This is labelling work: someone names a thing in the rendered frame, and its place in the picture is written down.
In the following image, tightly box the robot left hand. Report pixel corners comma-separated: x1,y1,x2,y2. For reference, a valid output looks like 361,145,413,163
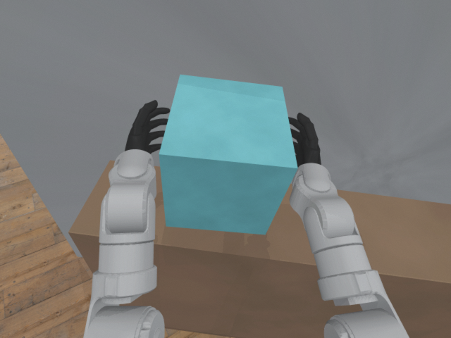
125,100,170,154

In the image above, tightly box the pedestal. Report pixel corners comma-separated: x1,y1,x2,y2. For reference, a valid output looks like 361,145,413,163
68,160,451,338

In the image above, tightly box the robot left forearm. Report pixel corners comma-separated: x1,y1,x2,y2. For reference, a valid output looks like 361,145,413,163
83,149,157,338

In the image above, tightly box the carton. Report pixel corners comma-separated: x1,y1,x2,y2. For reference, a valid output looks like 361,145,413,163
159,75,298,235

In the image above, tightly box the robot right forearm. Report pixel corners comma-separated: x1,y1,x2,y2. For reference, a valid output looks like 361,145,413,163
290,163,409,338

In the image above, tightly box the robot right hand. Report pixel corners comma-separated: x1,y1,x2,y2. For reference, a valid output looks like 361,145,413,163
288,113,321,167

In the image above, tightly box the right robot upper arm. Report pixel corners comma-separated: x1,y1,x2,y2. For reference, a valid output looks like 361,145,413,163
324,308,408,338

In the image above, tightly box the left robot upper arm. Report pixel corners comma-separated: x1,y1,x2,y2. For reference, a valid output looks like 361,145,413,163
85,306,165,338

